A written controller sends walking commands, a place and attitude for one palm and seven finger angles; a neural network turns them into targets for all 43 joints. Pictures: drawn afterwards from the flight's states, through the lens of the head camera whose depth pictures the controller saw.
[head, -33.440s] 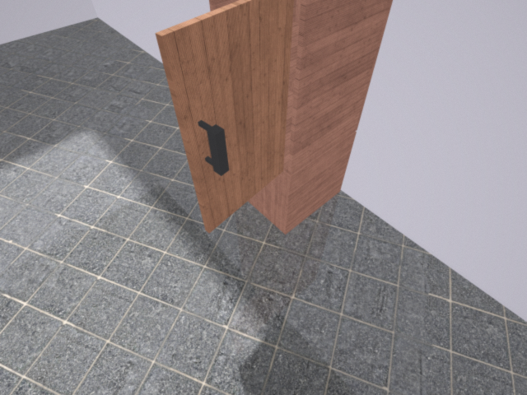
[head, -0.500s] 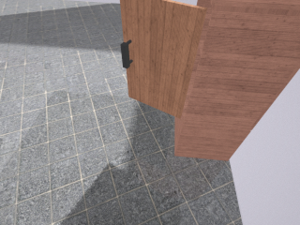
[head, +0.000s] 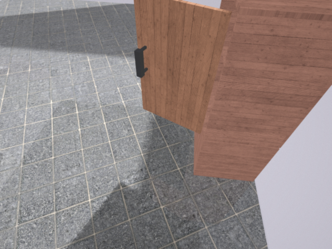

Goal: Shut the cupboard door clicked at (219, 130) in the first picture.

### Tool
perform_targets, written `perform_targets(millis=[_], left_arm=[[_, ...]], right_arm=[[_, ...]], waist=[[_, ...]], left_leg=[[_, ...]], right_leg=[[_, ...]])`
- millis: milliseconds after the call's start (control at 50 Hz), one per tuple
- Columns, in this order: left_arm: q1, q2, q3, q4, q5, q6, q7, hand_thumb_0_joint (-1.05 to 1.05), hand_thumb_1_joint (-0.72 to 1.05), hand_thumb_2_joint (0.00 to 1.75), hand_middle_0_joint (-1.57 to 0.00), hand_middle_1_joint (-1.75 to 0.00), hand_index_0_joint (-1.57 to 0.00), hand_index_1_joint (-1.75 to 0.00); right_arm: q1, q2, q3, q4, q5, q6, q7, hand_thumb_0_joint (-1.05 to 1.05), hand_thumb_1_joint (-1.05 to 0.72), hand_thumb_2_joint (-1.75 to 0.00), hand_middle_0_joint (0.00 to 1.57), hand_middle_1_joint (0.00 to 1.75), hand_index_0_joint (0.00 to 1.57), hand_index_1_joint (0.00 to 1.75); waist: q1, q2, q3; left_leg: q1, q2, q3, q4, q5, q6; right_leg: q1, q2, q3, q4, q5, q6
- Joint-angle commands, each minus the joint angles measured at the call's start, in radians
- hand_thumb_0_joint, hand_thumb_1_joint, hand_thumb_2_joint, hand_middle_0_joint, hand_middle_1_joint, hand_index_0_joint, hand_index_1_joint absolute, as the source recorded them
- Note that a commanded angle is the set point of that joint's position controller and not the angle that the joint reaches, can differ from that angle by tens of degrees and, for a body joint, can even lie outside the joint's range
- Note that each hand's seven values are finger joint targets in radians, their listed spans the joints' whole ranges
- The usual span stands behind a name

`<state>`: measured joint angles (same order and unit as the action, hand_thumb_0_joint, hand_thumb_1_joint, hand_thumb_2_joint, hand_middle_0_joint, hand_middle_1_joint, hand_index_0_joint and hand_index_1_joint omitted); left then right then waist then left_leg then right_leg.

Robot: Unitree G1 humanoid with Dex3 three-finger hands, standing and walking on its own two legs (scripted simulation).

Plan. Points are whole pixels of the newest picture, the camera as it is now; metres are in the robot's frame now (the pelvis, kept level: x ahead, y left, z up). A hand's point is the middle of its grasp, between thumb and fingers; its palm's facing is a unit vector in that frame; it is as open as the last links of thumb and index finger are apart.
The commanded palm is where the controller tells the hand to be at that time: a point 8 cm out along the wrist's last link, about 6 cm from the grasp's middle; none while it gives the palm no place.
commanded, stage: walk to a spot facing it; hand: left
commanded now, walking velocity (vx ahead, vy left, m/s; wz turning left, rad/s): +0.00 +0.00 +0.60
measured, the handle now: (142, 61) +0.84 +0.15 -0.01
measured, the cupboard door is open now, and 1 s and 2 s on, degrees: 66 66 66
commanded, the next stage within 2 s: none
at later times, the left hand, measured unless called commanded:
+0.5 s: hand out of the picture +0.03 +0.24 -0.17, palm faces +0.27 -0.93 -0.26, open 7.3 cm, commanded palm none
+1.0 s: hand out of the picture -0.09 +0.15 -0.17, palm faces +0.61 -0.75 -0.26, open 7.3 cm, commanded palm none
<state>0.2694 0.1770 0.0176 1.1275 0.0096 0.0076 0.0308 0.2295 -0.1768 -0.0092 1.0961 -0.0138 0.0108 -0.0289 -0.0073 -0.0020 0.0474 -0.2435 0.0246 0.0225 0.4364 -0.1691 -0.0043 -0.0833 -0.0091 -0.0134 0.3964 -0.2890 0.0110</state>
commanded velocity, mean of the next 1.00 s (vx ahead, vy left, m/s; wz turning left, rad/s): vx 0.00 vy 0.00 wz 0.60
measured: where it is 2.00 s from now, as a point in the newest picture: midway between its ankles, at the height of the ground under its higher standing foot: outside the picture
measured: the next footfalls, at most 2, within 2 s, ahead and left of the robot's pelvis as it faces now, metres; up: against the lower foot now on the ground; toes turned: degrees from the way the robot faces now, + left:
right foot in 0.68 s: +0.06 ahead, -0.14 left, +0.00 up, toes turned +24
left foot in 1.04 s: -0.08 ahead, +0.08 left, +0.00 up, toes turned +43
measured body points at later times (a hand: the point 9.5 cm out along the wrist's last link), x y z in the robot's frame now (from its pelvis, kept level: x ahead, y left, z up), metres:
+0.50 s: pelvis -0.02 +0.01 +0.00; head +0.04 +0.04 +0.44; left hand +0.02 +0.29 -0.15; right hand +0.08 -0.23 -0.14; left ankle +0.03 +0.11 -0.74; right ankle -0.01 -0.16 -0.67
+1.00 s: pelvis -0.02 -0.04 -0.01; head +0.03 -0.01 +0.43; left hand -0.13 +0.19 -0.15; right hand +0.21 -0.20 -0.15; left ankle -0.11 +0.06 -0.72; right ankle +0.02 -0.16 -0.74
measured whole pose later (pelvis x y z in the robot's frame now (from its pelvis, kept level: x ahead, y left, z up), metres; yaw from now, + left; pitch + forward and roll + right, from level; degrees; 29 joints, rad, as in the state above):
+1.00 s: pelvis -0.02 -0.04 -0.01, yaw +38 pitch +1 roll +2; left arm 0.24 0.21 0.06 0.88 0.03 0.01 0.02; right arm 0.16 -0.24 -0.07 0.90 -0.02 0.08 0.03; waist 0.00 -0.03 0.12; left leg -0.36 0.03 0.05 0.76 -0.43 -0.04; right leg -0.22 -0.13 -0.20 0.59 -0.37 0.02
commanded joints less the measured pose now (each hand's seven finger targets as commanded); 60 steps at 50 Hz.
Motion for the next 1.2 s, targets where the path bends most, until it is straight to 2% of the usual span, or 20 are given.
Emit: perform_targets(millis=[0, 160, 200, 220, 240, 340, 520, 600, 620, 640, 660, 680, 760, 840, 920, 980, 1000, 1020, 1040, 1180], left_arm=[[0.083, 0.137, 0.044, -0.045, 0.002, 0.001, 0.010, 0.00, 0.90, 0.90, -0.20, -0.30, -0.20, -0.30], [-0.019, 0.189, 0.087, -0.159, 0.020, 0.007, 0.016, 0.00, 0.90, 0.90, -0.20, -0.30, -0.20, -0.30], [-0.016, 0.178, 0.091, -0.182, 0.015, 0.014, 0.013, 0.00, 0.90, 0.90, -0.20, -0.30, -0.20, -0.30], [0.015, 0.127, 0.084, -0.201, 0.002, 0.016, 0.011, 0.00, 0.90, 0.90, -0.20, -0.30, -0.20, -0.30], [-0.043, 0.135, 0.072, -0.226, 0.005, 0.021, 0.014, 0.00, 0.90, 0.90, -0.20, -0.30, -0.20, -0.30], [-0.086, 0.144, 0.084, -0.246, 0.014, 0.018, -0.008, 0.00, 0.90, 0.90, -0.20, -0.30, -0.20, -0.30], [-0.103, 0.136, 0.076, -0.304, 0.013, 0.023, -0.009, 0.00, 0.90, 0.90, -0.20, -0.30, -0.20, -0.30], [0.050, 0.173, 0.089, -0.276, 0.008, 0.025, -0.004, 0.00, 0.90, 0.90, -0.20, -0.30, -0.20, -0.30], [0.088, 0.220, 0.100, -0.275, 0.016, 0.017, 0.001, 0.00, 0.90, 0.90, -0.20, -0.30, -0.20, -0.30], [0.061, 0.331, 0.117, -0.302, 0.036, 0.006, 0.010, 0.00, 0.90, 0.90, -0.20, -0.30, -0.20, -0.30], [-0.081, 0.301, 0.096, -0.332, 0.024, 0.015, 0.018, 0.00, 0.90, 0.90, -0.20, -0.30, -0.20, -0.30], [-0.195, 0.264, 0.082, -0.366, 0.021, 0.017, 0.019, 0.00, 0.90, 0.90, -0.20, -0.30, -0.20, -0.30], [-0.153, 0.192, 0.072, -0.349, 0.016, -0.013, 0.015, 0.00, 0.90, 0.90, -0.20, -0.30, -0.20, -0.30], [0.016, 0.231, 0.089, -0.297, 0.018, -0.014, 0.012, 0.00, 0.90, 0.90, -0.20, -0.30, -0.20, -0.30], [0.067, 0.257, 0.104, -0.281, 0.024, -0.010, 0.008, 0.00, 0.90, 0.90, -0.20, -0.30, -0.20, -0.30], [0.032, 0.255, 0.107, -0.287, 0.016, -0.007, 0.004, 0.00, 0.90, 0.90, -0.20, -0.30, -0.20, -0.30], [0.033, 0.228, 0.102, -0.296, 0.007, -0.002, 0.001, 0.00, 0.90, 0.90, -0.20, -0.30, -0.20, -0.30], [0.016, 0.154, 0.081, -0.337, 0.001, 0.001, -0.007, 0.00, 0.90, 0.90, -0.20, -0.30, -0.20, -0.30], [-0.081, 0.151, 0.061, -0.372, 0.011, 0.012, 0.000, 0.00, 0.90, 0.90, -0.20, -0.30, -0.20, -0.30], [-0.091, 0.153, 0.077, -0.340, 0.007, 0.023, -0.017, 0.00, 0.90, 0.90, -0.20, -0.30, -0.20, -0.30]], right_arm=[[0.039, -0.116, -0.028, -0.056, 0.002, 0.007, -0.004, 0.00, -0.90, -0.90, 0.20, 0.30, 0.20, 0.30], [0.023, -0.106, -0.059, -0.141, -0.002, 0.027, 0.018, 0.00, -0.90, -0.90, 0.20, 0.30, 0.20, 0.30], [0.088, -0.148, -0.064, -0.139, -0.006, 0.017, 0.024, 0.00, -0.90, -0.90, 0.20, 0.30, 0.20, 0.30], [0.132, -0.216, -0.073, -0.140, -0.018, 0.010, 0.017, 0.00, -0.90, -0.90, 0.20, 0.30, 0.20, 0.30], [0.175, -0.239, -0.078, -0.118, -0.019, 0.014, 0.007, 0.00, -0.90, -0.90, 0.20, 0.30, 0.20, 0.30], [0.060, -0.230, -0.074, -0.180, -0.017, 0.007, -0.007, 0.00, -0.90, -0.90, 0.20, 0.30, 0.20, 0.30], [0.031, -0.256, -0.102, -0.214, -0.022, 0.030, 0.008, 0.00, -0.90, -0.90, 0.20, 0.30, 0.20, 0.30], [-0.053, -0.245, -0.113, -0.256, -0.015, 0.044, 0.013, 0.00, -0.90, -0.90, 0.20, 0.30, 0.20, 0.30], [-0.055, -0.202, -0.111, -0.266, -0.006, 0.049, 0.018, 0.00, -0.90, -0.90, 0.20, 0.30, 0.20, 0.30], [-0.022, -0.133, -0.107, -0.281, 0.005, 0.046, 0.022, 0.00, -0.90, -0.90, 0.20, 0.30, 0.20, 0.30], [-0.043, -0.172, -0.118, -0.274, -0.011, 0.044, 0.026, 0.00, -0.90, -0.90, 0.20, 0.30, 0.20, 0.30], [0.010, -0.168, -0.116, -0.273, -0.017, 0.053, 0.036, 0.00, -0.90, -0.90, 0.20, 0.30, 0.20, 0.30], [0.001, -0.154, -0.099, -0.266, -0.007, 0.048, 0.055, 0.00, -0.90, -0.90, 0.20, 0.30, 0.20, 0.30], [-0.120, -0.122, -0.076, -0.299, 0.000, 0.043, 0.056, 0.00, -0.90, -0.90, 0.20, 0.30, 0.20, 0.30], [-0.139, -0.111, -0.065, -0.301, 0.003, 0.035, 0.054, 0.00, -0.90, -0.90, 0.20, 0.30, 0.20, 0.30], [-0.053, -0.143, -0.071, -0.279, 0.002, 0.023, 0.052, 0.00, -0.90, -0.90, 0.20, 0.30, 0.20, 0.30], [0.011, -0.204, -0.085, -0.261, -0.003, 0.013, 0.051, 0.00, -0.90, -0.90, 0.20, 0.30, 0.20, 0.30], [0.070, -0.315, -0.114, -0.249, -0.009, 0.009, 0.042, 0.00, -0.90, -0.90, 0.20, 0.30, 0.20, 0.30], [0.132, -0.333, -0.117, -0.222, -0.003, 0.023, 0.033, 0.00, -0.90, -0.90, 0.20, 0.30, 0.20, 0.30], [-0.033, -0.260, -0.088, -0.278, -0.017, 0.014, 0.001, 0.00, -0.90, -0.90, 0.20, 0.30, 0.20, 0.30]], waist=[[0.011, 0.000, 0.029], [-0.011, -0.168, 0.039], [-0.032, 0.042, -0.001], [-0.037, 0.273, -0.016], [-0.059, 0.325, -0.024], [-0.013, 0.093, -0.076], [-0.025, 0.181, -0.103], [0.045, 0.188, -0.113], [0.060, 0.061, -0.114], [0.058, -0.247, -0.107], [0.015, -0.199, 0.005], [-0.055, -0.131, 0.017], [-0.048, -0.177, -0.009], [0.040, -0.181, -0.056], [0.062, -0.229, -0.090], [0.005, -0.186, -0.114], [-0.032, -0.025, -0.163], [-0.067, 0.306, -0.195], [-0.100, 0.273, -0.178], [-0.030, 0.166, -0.097]], left_leg=[[-0.019, 0.053, -0.078, 0.014, 0.124, 0.023], [-0.143, 0.031, 0.001, 0.318, -0.215, -0.005], [-0.025, 0.103, -0.135, 0.090, 0.169, 0.042], [0.041, 0.245, -0.409, -0.018, 0.474, 0.135], [0.070, 0.297, -0.539, -0.120, 0.459, 0.192], [0.020, 0.193, -0.447, -0.168, -0.042, 0.150], [0.010, 0.136, -0.479, -0.159, -0.105, 0.156], [-0.196, 0.044, -0.444, -0.115, -0.207, 0.088], [-0.315, -0.036, -0.354, 0.022, -0.297, 0.031], [-0.458, -0.179, -0.155, 0.392, -0.350, -0.053], [-0.430, -0.109, -0.149, 0.662, -0.381, -0.037], [-0.376, -0.087, -0.144, 0.773, -0.319, -0.030], [-0.361, -0.015, -0.050, 0.753, -0.221, -0.058], [-0.328, -0.021, 0.027, 0.497, -0.285, -0.059], [-0.236, -0.024, 0.064, 0.328, -0.302, -0.039], [-0.022, -0.026, 0.062, 0.065, -0.113, -0.020], [0.179, 0.055, -0.037, -0.028, 0.145, 0.009], [0.366, 0.329, -0.378, -0.025, 0.583, 0.140], [0.348, 0.386, -0.388, -0.015, 0.756, 0.218], [0.161, 0.207, -0.255, -0.019, 0.458, 0.167]], right_leg=[[-0.088, -0.116, 0.024, -0.010, 0.140, -0.045], [-0.109, -0.328, 0.019, 0.045, 0.348, -0.159], [-0.182, -0.219, -0.102, 0.273, 0.231, -0.056], [-0.290, -0.071, -0.151, 0.480, -0.074, 0.019], [-0.361, -0.018, -0.059, 0.653, -0.373, 0.018], [-0.428, -0.049, 0.054, 0.734, -0.111, 0.027], [-0.348, 0.015, 0.023, 0.429, -0.150, 0.041], [-0.044, 0.052, -0.013, 0.114, -0.053, 0.019], [0.059, -0.055, 0.093, -0.066, -0.107, -0.019], [0.057, -0.361, 0.484, -0.251, -0.316, -0.139], [-0.189, -0.477, 0.484, -0.262, -0.291, -0.175], [-0.281, -0.424, 0.346, -0.226, -0.192, -0.171], [-0.120, -0.279, 0.074, -0.052, 0.309, -0.147], [0.077, -0.303, 0.019, 0.042, 0.609, -0.140], [0.109, -0.332, 0.003, 0.098, 0.697, -0.133], [0.003, -0.317, -0.071, 0.221, 0.613, -0.066], [-0.153, -0.268, -0.132, 0.370, 0.428, -0.010], [-0.461, -0.123, -0.161, 0.580, -0.225, 0.064], [-0.519, -0.112, -0.059, 0.684, -0.376, 0.057], [-0.455, -0.077, -0.007, 0.629, -0.169, 0.066]])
